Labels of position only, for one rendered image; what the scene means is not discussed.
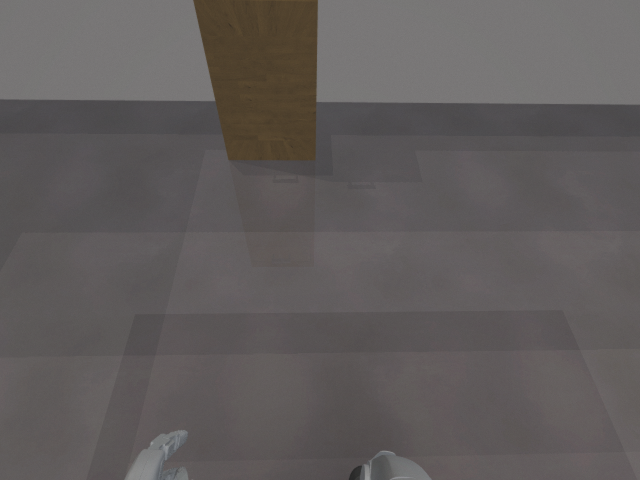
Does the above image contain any right robot shin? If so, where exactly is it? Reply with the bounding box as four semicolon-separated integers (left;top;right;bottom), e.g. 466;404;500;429
370;451;396;461

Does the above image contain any left robot hand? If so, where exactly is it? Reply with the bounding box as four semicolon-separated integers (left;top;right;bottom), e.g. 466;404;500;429
124;430;193;480

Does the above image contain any right robot thigh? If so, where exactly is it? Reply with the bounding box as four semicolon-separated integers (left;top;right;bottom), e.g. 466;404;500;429
360;455;432;480

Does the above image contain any cabinet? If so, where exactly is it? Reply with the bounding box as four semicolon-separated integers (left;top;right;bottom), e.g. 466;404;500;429
193;0;318;160

